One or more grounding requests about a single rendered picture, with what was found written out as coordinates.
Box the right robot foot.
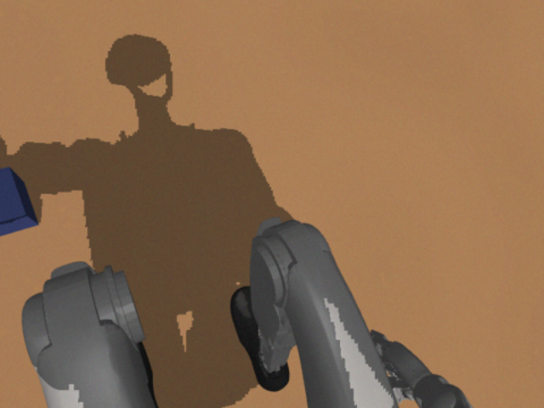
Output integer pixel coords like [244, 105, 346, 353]
[230, 286, 289, 392]

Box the carton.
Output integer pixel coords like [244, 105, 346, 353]
[0, 167, 39, 236]

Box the left robot foot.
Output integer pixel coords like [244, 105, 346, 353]
[138, 342, 158, 408]

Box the right robot arm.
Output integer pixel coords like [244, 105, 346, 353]
[412, 374, 473, 408]

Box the right robot hand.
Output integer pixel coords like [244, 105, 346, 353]
[370, 330, 432, 403]

